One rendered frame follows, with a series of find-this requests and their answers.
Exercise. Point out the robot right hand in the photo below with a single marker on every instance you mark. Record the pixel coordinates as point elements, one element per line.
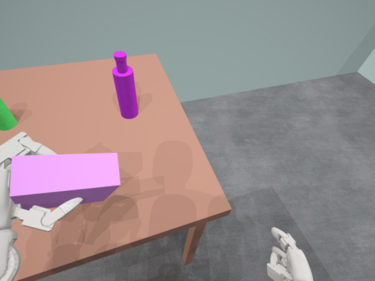
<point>294,265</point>

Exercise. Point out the robot left forearm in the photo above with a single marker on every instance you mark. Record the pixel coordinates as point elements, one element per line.
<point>10,258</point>

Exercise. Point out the robot left hand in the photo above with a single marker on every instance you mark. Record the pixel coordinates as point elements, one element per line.
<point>37,217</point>

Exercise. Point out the sponge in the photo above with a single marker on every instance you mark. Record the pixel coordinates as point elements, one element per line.
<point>48,181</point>

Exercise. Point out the table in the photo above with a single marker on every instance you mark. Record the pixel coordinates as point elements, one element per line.
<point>167,182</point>

